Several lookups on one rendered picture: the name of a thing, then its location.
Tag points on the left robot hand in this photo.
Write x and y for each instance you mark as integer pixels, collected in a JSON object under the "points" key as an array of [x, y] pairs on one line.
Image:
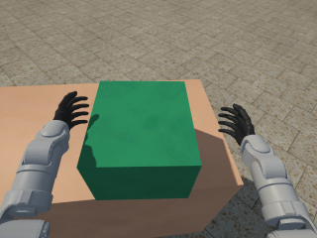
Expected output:
{"points": [[65, 110]]}

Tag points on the right robot hand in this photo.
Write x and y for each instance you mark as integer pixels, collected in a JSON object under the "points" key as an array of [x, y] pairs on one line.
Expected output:
{"points": [[242, 125]]}

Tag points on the robot left upper arm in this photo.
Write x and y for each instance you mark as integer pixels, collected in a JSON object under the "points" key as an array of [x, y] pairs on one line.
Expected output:
{"points": [[24, 228]]}

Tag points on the right robot forearm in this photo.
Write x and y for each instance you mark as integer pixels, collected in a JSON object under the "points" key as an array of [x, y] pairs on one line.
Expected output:
{"points": [[281, 205]]}

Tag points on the pedestal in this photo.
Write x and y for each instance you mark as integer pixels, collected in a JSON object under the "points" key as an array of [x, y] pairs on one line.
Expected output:
{"points": [[75, 213]]}

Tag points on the left robot forearm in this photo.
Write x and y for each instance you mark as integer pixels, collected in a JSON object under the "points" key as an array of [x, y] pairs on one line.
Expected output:
{"points": [[31, 190]]}

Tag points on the carton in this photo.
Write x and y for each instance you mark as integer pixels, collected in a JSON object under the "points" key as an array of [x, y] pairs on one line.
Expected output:
{"points": [[140, 142]]}

